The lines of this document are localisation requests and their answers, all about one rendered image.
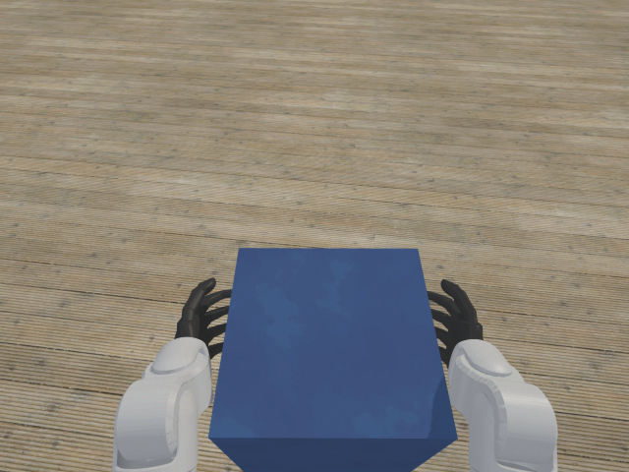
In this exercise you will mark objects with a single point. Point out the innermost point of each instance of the robot right forearm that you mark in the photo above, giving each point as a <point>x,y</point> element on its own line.
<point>512,426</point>

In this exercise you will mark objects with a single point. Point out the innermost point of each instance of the robot right hand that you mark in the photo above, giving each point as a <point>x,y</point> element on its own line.
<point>462,324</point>

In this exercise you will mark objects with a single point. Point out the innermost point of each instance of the robot left forearm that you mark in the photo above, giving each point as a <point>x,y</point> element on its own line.
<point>156,423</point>

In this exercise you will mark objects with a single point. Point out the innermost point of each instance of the carton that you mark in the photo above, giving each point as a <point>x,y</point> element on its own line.
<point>330,363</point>

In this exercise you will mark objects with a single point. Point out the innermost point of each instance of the robot left hand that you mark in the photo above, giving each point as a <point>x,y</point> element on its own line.
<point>195,318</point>

